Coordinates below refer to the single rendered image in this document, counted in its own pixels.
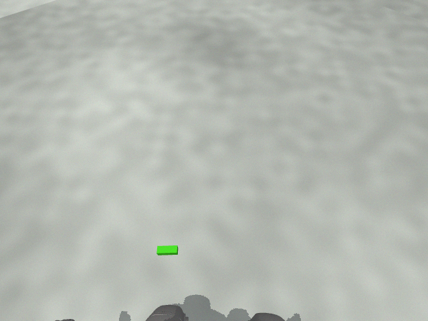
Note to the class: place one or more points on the small box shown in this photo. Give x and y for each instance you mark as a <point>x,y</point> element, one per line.
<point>167,250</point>

